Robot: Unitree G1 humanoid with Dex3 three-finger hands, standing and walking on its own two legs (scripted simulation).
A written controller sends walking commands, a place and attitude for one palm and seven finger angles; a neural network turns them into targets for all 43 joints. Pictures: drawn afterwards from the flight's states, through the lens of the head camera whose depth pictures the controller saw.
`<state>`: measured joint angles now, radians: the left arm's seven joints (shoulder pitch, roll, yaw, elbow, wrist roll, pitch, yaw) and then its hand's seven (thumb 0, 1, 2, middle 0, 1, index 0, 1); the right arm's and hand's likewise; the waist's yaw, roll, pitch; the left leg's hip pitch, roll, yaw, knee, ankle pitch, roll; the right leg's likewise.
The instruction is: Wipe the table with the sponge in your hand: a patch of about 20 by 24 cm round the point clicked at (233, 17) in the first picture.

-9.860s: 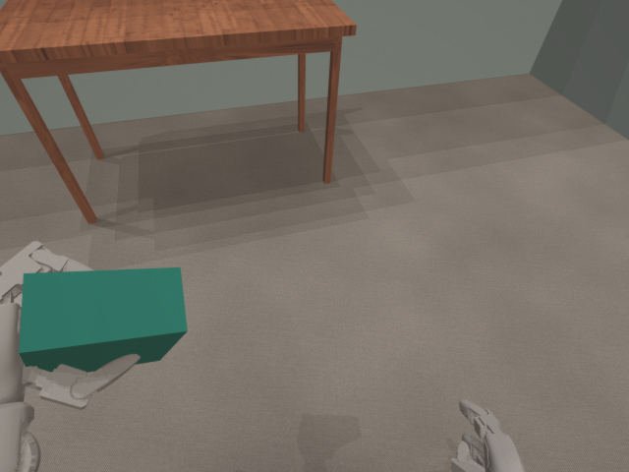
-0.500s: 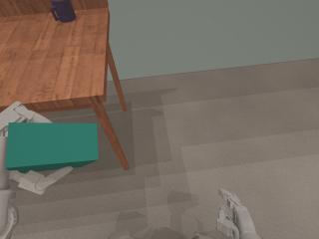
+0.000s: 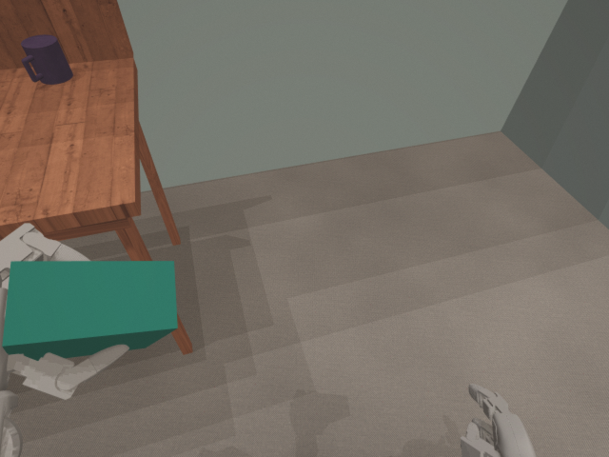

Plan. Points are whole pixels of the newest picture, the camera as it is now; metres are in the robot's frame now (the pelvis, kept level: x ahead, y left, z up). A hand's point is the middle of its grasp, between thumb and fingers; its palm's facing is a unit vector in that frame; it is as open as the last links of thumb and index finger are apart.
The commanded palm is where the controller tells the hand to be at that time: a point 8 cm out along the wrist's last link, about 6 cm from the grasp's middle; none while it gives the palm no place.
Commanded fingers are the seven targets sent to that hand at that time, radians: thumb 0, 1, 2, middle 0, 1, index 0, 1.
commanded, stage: come to a stop and stand still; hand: left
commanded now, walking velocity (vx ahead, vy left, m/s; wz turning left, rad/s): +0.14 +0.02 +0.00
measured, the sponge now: (115, 312) +0.22 +0.20 +0.15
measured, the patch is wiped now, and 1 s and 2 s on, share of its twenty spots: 0.00 0.00 0.00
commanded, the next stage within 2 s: look again from close up in 1.40 s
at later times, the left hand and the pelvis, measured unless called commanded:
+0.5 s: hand (116, 330) +0.20 +0.19 +0.16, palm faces +0.27 -0.85 -0.45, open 10.4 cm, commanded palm +0.14 +0.26 +0.18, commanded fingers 0.00 0.10 1.30 -1.20 -1.60 -1.20 -1.60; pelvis -0.03 -0.02 +0.00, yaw -2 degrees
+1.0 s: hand (51, 313) +0.21 +0.26 +0.16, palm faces +0.21 -0.90 -0.38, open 10.4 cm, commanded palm +0.16 +0.32 +0.18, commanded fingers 0.00 0.10 1.30 -1.20 -1.60 -1.20 -1.60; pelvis -0.03 +0.05 +0.00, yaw -5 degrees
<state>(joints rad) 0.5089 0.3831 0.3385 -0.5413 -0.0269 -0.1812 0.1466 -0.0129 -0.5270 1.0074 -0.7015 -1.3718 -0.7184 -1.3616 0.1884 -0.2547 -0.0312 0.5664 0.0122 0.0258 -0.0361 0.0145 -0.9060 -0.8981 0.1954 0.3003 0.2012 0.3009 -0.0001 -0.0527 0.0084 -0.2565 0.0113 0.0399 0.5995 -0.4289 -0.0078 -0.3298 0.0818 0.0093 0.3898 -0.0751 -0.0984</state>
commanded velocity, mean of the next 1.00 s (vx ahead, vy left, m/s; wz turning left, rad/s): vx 0.06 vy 0.01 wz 0.00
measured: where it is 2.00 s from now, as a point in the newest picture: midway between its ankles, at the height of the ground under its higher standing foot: outside the picture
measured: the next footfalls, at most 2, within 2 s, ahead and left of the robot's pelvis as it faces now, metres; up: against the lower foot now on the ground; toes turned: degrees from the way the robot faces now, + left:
left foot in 0.04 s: +0.01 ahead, +0.14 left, +0.00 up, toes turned +3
right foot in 0.32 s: +0.00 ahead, -0.11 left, +0.00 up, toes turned -7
